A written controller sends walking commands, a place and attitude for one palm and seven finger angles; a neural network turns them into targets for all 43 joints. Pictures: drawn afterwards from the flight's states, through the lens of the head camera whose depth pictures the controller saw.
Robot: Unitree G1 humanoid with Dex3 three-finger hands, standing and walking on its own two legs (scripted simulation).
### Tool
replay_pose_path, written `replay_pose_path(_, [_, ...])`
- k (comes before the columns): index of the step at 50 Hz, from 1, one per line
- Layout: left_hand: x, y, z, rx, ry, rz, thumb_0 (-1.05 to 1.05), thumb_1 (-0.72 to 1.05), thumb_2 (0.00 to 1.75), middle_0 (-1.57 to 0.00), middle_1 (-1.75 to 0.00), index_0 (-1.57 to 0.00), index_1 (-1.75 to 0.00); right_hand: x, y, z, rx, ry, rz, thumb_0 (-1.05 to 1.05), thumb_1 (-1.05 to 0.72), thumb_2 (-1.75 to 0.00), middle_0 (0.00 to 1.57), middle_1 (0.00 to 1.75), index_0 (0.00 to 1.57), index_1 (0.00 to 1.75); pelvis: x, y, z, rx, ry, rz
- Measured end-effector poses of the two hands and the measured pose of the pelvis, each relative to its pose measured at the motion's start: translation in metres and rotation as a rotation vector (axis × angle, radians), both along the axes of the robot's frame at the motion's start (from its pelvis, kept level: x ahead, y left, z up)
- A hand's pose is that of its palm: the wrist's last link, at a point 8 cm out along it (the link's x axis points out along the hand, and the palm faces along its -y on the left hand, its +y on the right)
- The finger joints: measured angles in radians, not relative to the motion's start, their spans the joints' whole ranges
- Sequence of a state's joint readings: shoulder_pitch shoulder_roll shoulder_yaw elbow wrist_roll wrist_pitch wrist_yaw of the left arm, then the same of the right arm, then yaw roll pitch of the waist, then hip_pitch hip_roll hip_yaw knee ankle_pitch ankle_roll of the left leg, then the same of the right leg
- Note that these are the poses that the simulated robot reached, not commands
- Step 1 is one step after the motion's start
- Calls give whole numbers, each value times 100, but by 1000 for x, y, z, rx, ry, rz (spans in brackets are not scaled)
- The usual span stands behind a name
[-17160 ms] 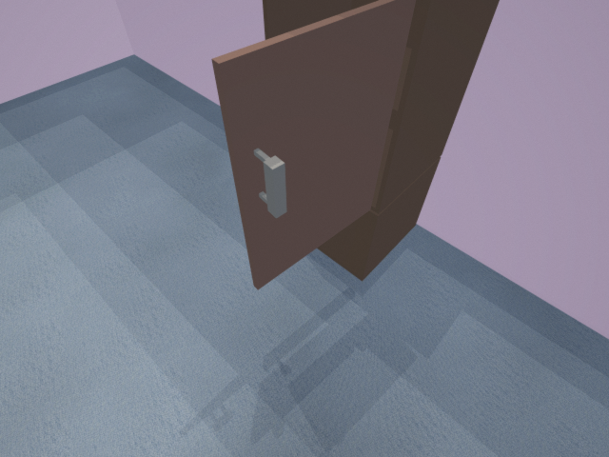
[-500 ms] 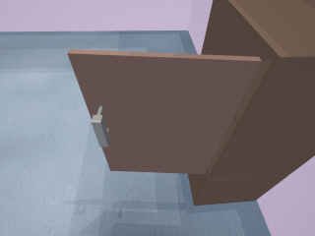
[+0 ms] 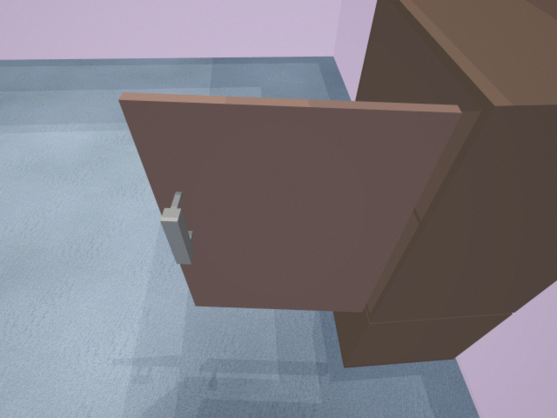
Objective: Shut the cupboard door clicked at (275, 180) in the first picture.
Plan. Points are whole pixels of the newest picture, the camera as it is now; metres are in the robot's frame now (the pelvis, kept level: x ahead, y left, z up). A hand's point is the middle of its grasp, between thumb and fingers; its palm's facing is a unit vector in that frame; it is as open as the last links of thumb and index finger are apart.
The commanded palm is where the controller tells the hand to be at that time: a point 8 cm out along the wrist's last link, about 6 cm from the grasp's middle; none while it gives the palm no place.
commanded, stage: look again from close up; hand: left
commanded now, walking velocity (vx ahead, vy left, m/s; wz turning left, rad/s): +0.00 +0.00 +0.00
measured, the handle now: (181, 227) +0.40 +0.20 +0.02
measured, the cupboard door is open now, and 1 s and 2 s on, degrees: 84 84 84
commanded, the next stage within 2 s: raise the hand and make a fist in 0.18 s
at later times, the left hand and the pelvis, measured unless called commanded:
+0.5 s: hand (163, 370) +0.18 +0.17 -0.02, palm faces +0.20 -0.97 -0.09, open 7.0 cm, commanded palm +0.10 +0.21 -0.06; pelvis -0.03 -0.01 -0.03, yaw +2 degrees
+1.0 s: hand (179, 399) +0.15 +0.15 -0.04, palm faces -0.02 -1.00 -0.02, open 4.7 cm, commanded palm +0.12 +0.21 -0.03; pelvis -0.06 -0.04 -0.10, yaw +2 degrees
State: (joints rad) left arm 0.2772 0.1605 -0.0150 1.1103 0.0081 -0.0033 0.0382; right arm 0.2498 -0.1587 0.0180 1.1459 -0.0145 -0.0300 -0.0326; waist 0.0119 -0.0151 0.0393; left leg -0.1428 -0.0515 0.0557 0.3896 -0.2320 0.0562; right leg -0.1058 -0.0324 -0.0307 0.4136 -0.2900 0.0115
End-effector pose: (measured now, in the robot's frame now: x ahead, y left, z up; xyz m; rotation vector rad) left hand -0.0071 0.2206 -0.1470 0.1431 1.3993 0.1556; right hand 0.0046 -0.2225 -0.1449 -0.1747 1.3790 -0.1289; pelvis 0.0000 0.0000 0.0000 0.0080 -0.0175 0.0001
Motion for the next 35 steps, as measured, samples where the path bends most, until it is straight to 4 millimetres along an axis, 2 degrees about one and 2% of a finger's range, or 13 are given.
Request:
replay_pose_path(15, [-15,-11,-2,-14,24,8,0,90,90,-20,-30,-20,-30,-12,1,0,8,27,-6,0,-92,-89,20,30,20,30,-3,-3,0,-6,7,5])
replay_pose_path(17, [12,1,15,21,-147,84,1,92,90,-20,-30,-20,-30,-5,-5,6,-29,-80,-3,1,-93,-89,20,30,20,30,-7,-4,-2,-3,10,5])
replay_pose_path(20, [76,14,71,93,-577,75,3,94,90,-21,-31,-21,-31,18,-18,15,-51,-321,1,1,-93,-89,21,30,20,30,-12,-7,-7,10,23,14])
replay_pose_path(23, [136,11,118,100,-961,25,2,94,90,-23,-34,-23,-34,48,-32,17,-52,-506,50,1,-92,-89,21,30,20,30,-25,-9,-19,6,68,41])
replay_pose_path(26, [167,-4,140,6,-1283,-36,2,93,90,-26,-37,-26,-38,79,-46,20,-65,-655,93,1,-92,-89,21,30,20,30,-39,-15,-38,4,141,26])
replay_pose_path(28, [168,-19,139,-84,-1442,-101,1,92,90,-29,-40,-29,-41,99,-54,23,-78,-740,122,1,-91,-89,20,30,20,30,-48,-22,-54,8,182,15])
replay_pose_path(30, [158,-29,125,-143,-1491,-158,1,92,90,-32,-44,-32,-44,117,-60,25,-90,-810,145,1,-91,-89,20,30,20,30,-55,-28,-70,11,205,10])
replay_pose_path(32, [142,-32,104,-171,-1439,-160,1,91,90,-35,-48,-35,-48,133,-63,26,-97,-862,163,1,-91,-89,20,30,20,30,-60,-33,-83,10,213,12])
replay_pose_path(35, [113,-26,79,-131,-1316,-99,1,90,90,-41,-53,-41,-53,150,-61,25,-94,-912,192,1,-91,-89,20,30,20,30,-64,-38,-95,1,221,23])
